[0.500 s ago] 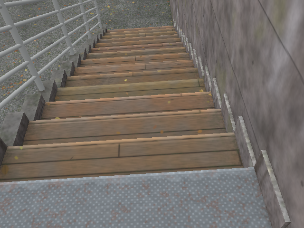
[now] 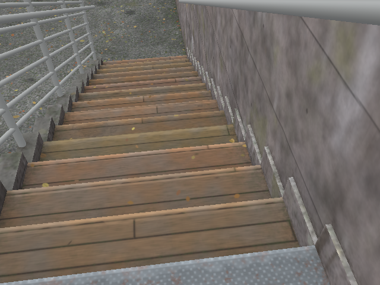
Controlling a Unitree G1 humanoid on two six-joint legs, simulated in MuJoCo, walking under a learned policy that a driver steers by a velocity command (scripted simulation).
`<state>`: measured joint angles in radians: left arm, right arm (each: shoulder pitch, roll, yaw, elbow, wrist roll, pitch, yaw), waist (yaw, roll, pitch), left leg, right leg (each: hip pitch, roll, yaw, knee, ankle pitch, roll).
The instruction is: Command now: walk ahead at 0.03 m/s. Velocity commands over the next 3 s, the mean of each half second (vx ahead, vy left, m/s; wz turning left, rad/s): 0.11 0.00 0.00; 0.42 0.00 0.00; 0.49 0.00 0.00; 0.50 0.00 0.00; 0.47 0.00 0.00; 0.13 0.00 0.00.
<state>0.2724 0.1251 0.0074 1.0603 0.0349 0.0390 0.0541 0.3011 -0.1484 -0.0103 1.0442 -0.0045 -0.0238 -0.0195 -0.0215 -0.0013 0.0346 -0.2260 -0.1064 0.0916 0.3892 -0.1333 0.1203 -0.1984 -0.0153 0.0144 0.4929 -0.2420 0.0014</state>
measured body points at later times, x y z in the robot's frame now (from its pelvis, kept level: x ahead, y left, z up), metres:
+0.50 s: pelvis +0.06 +0.00 +0.01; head +0.06 -0.01 +0.46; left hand +0.04 +0.21 -0.14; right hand +0.01 -0.24 -0.15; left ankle +0.05 +0.04 -0.74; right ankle +0.04 -0.11 -0.70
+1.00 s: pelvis +0.25 -0.04 +0.01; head +0.27 -0.07 +0.46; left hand +0.16 +0.20 -0.12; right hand +0.37 -0.28 -0.14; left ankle +0.38 +0.10 -0.67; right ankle +0.16 -0.13 -0.74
